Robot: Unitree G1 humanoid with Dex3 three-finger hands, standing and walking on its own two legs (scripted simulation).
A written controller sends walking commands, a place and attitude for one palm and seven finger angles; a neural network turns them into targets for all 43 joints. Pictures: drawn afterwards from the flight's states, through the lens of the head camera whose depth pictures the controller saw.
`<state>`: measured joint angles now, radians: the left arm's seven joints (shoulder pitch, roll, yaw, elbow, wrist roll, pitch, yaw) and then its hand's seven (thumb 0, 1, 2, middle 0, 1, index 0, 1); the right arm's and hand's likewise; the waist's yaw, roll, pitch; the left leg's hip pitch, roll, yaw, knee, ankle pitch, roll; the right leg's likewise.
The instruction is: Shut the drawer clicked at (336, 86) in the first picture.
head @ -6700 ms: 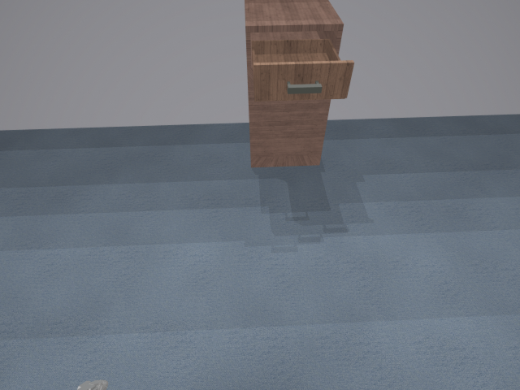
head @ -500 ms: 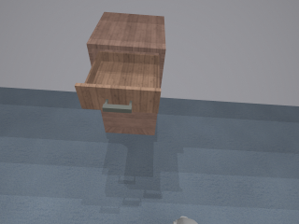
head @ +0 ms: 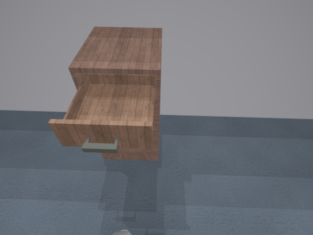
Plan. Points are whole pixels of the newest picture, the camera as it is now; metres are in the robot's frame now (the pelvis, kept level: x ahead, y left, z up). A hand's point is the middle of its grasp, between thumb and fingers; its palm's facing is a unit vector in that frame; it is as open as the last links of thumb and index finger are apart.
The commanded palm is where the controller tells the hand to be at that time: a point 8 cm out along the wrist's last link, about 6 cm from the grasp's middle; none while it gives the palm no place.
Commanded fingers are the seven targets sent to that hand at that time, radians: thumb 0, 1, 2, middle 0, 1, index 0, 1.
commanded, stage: take the last steps up to it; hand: left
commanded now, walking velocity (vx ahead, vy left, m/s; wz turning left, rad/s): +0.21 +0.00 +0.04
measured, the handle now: (101, 143) +0.43 +0.23 -0.09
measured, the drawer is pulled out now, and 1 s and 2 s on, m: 0.30 0.30 0.30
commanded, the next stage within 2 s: come to a stop and stand still in 0.14 s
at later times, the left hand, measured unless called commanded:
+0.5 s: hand out of the picture +0.15 +0.18 -0.18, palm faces +0.03 -0.97 -0.24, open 7.3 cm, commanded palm none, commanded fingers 0.00 0.90 0.90 -0.20 -0.30 -0.20 -0.30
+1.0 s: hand out of the picture +0.10 +0.21 -0.18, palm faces +0.08 -0.98 -0.19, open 7.4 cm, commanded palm none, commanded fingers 0.00 0.90 0.90 -0.20 -0.30 -0.20 -0.30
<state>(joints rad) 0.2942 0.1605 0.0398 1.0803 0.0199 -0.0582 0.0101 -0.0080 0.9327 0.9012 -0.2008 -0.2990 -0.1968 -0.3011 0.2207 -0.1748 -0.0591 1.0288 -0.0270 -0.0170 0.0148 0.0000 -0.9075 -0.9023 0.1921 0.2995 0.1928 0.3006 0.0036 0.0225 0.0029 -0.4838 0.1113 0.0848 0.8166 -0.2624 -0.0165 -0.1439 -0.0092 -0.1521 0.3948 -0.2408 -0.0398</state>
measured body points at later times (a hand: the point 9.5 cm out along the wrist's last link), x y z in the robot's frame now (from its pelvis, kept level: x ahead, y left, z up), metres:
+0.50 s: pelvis +0.12 -0.01 -0.01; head +0.14 -0.02 +0.44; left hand +0.15 +0.23 -0.16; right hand +0.14 -0.23 -0.18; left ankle +0.12 +0.13 -0.74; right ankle +0.17 -0.12 -0.74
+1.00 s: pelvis +0.08 +0.02 +0.00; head +0.07 +0.04 +0.45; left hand +0.10 +0.26 -0.16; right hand +0.10 -0.20 -0.15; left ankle +0.06 +0.15 -0.74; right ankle +0.11 -0.10 -0.72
